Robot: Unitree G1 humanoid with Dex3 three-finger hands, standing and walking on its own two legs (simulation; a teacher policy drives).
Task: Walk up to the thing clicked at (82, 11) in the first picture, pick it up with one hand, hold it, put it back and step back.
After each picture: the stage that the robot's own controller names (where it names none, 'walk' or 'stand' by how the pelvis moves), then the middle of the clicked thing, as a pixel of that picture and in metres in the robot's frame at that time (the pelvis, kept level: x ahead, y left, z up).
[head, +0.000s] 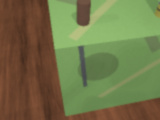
stand; (83, 12) +0.71 +0.01 +0.06
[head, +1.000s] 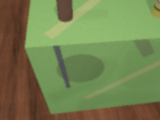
walk; (64, 6) +0.64 +0.10 +0.10
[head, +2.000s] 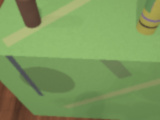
stand; (29, 10) +0.56 +0.22 +0.11
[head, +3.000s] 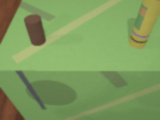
stand; (35, 30) +0.56 +0.21 +0.07
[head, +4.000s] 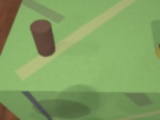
stand; (44, 39) +0.45 +0.14 +0.09
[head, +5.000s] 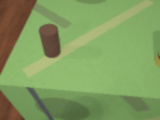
stand; (50, 41) +0.47 +0.15 +0.07
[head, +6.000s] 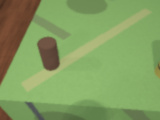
stand; (49, 54) +0.44 +0.14 +0.06
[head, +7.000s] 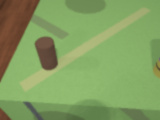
stand; (47, 54) +0.44 +0.15 +0.06
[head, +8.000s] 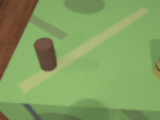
stand; (46, 55) +0.43 +0.15 +0.06
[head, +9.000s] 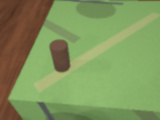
rise first; (60, 56) +0.44 +0.13 +0.07
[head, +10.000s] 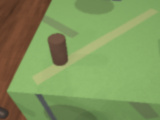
go down; (58, 50) +0.46 +0.12 +0.07
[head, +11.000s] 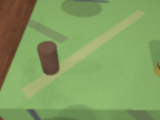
go down; (49, 58) +0.43 +0.12 +0.07
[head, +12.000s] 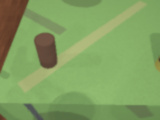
close in; (46, 51) +0.44 +0.12 +0.07
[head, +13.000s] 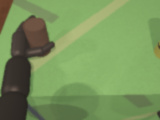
close; (38, 38) +0.46 +0.13 +0.10
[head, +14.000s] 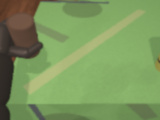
lift; (25, 37) +0.37 +0.16 +0.23
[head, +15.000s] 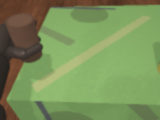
lift; (26, 39) +0.34 +0.16 +0.25
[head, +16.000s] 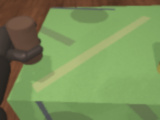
hold; (26, 41) +0.33 +0.16 +0.25
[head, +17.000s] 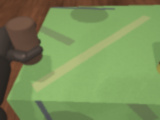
hold; (26, 42) +0.33 +0.17 +0.24
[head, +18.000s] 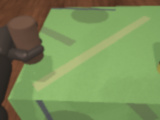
crouch; (27, 41) +0.33 +0.16 +0.25
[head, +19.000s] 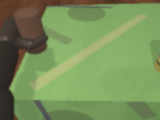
crouch; (32, 31) +0.38 +0.15 +0.25
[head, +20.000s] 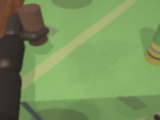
lower; (34, 25) +0.47 +0.14 +0.18
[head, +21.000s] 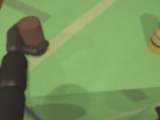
lower; (33, 37) +0.46 +0.13 +0.11
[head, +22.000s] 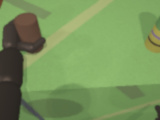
lower; (30, 34) +0.47 +0.14 +0.11
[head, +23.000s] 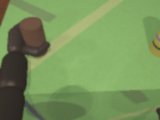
lower; (34, 38) +0.46 +0.13 +0.11
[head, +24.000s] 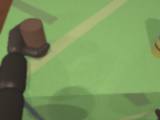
lower; (35, 39) +0.45 +0.13 +0.11
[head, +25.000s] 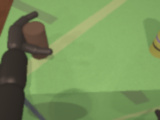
withdraw; (37, 41) +0.46 +0.13 +0.10
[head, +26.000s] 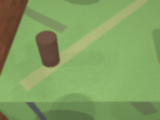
sink last; (48, 50) +0.43 +0.12 +0.09
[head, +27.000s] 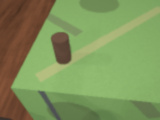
stand; (61, 48) +0.47 +0.13 +0.07
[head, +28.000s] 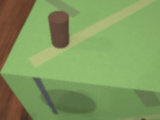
stand; (59, 30) +0.48 +0.11 +0.10
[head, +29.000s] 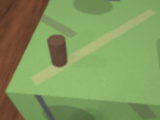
stand; (58, 51) +0.46 +0.12 +0.06
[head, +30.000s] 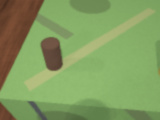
stand; (52, 54) +0.43 +0.13 +0.06
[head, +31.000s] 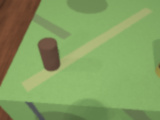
stand; (49, 55) +0.43 +0.14 +0.06
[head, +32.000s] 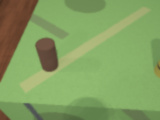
stand; (47, 55) +0.43 +0.15 +0.06
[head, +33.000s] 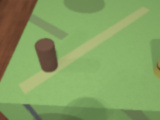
stand; (47, 56) +0.42 +0.15 +0.06
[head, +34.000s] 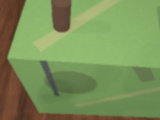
walk; (61, 14) +0.54 +0.09 +0.07
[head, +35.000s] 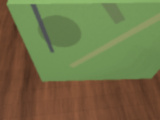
walk; out of the picture +0.84 +0.21 +0.09
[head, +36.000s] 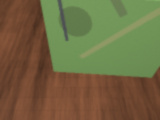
stand; out of the picture +1.09 +0.13 +0.08
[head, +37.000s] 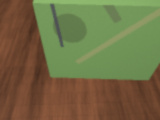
stand; out of the picture +1.06 +0.15 +0.06
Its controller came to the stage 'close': yes
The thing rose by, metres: 0.21
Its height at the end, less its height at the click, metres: +0.00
